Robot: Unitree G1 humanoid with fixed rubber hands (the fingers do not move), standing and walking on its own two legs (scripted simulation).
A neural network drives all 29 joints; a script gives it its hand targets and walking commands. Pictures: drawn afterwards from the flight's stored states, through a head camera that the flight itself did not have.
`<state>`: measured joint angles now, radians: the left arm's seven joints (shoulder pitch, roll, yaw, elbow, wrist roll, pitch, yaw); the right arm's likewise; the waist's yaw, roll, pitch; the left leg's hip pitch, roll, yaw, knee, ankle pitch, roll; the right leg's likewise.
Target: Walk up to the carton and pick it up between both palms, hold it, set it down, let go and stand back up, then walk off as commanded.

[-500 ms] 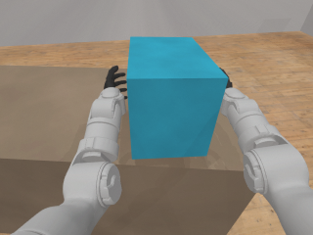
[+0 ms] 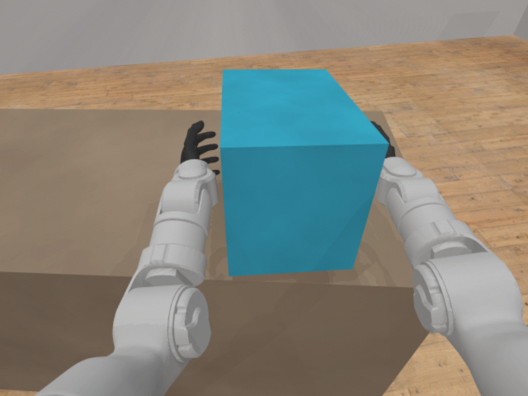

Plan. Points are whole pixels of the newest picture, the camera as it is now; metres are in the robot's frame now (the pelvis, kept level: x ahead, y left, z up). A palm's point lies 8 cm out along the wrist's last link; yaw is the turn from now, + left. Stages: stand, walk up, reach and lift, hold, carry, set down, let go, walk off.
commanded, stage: set down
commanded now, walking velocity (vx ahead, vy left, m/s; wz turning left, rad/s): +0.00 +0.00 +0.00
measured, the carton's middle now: (282, 161) +0.47 +0.00 +0.14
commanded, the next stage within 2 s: none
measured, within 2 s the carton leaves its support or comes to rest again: rests again in 1.12 s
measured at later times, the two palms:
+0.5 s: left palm (198, 177) +0.39 +0.13 +0.16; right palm (382, 173) +0.42 -0.16 +0.15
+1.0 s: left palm (200, 185) +0.39 +0.13 +0.15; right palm (383, 176) +0.41 -0.16 +0.15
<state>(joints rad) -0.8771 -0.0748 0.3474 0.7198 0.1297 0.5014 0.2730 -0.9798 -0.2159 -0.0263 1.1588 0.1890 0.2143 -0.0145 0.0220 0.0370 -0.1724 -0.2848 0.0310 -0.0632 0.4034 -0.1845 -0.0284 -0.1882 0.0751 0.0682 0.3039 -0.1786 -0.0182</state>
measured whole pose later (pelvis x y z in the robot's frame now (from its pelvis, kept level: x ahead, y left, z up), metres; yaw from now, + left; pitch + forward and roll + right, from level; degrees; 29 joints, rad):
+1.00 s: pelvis +0.00 +0.00 +0.00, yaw +0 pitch +4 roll -1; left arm -0.79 -0.13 0.38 0.71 0.16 0.38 0.26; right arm -0.90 -0.22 -0.03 1.14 0.11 0.10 0.01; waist 0.02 0.04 -0.16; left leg -0.29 0.03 -0.06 0.40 -0.19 -0.03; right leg -0.19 0.08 0.07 0.30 -0.18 -0.02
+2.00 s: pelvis -0.07 -0.01 -0.01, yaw -1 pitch -1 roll -1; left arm -0.43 0.02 0.10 0.09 0.09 0.65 0.28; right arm -0.46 -0.37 0.00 0.49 0.39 0.27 0.08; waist 0.02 -0.03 -0.02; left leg -0.30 0.04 -0.06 0.40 -0.09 -0.03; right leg -0.24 0.09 0.07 0.37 -0.12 -0.02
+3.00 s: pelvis -0.06 +0.01 +0.00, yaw +0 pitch -5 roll -2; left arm 0.10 0.02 -0.13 -0.46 0.08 0.75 0.30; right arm 0.10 -0.38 0.00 0.09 0.38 0.26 0.13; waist 0.02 -0.06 -0.02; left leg -0.21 0.02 -0.06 0.40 -0.11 -0.03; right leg -0.13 0.06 0.07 0.33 -0.12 -0.01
